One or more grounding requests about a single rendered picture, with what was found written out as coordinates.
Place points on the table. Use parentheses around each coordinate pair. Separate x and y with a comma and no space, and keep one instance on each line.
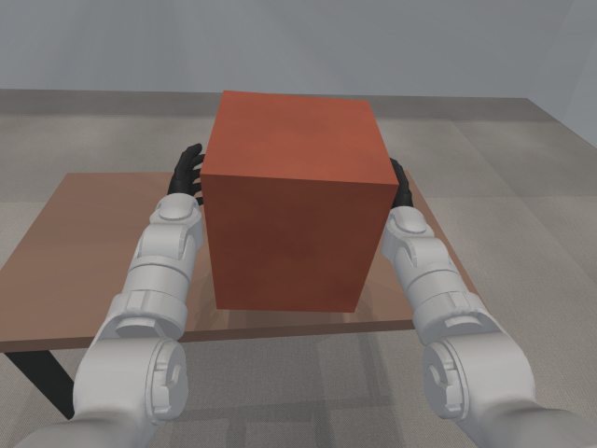
(57,286)

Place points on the left robot hand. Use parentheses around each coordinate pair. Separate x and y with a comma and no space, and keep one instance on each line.
(184,175)

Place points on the right robot hand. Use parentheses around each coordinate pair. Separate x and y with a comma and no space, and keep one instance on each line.
(403,194)

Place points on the robot right forearm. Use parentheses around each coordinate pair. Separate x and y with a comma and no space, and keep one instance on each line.
(441,303)

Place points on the robot left forearm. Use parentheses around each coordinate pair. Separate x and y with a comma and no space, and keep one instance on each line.
(152,301)

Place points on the robot right upper arm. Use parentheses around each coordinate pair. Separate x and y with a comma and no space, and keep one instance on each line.
(481,381)

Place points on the robot left upper arm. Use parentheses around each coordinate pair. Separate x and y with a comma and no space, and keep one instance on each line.
(126,389)

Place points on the carton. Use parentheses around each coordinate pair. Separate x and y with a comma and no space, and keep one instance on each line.
(296,192)

